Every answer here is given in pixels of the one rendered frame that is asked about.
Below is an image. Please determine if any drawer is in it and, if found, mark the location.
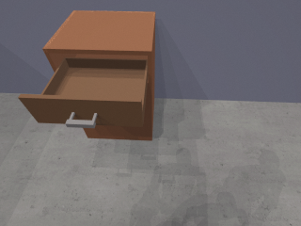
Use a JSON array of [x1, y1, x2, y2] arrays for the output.
[[18, 57, 149, 127]]

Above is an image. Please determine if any cabinet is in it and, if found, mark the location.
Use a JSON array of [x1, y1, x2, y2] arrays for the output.
[[42, 10, 156, 141]]

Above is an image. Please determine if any handle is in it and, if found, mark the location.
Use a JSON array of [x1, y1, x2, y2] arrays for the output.
[[65, 112, 98, 128]]

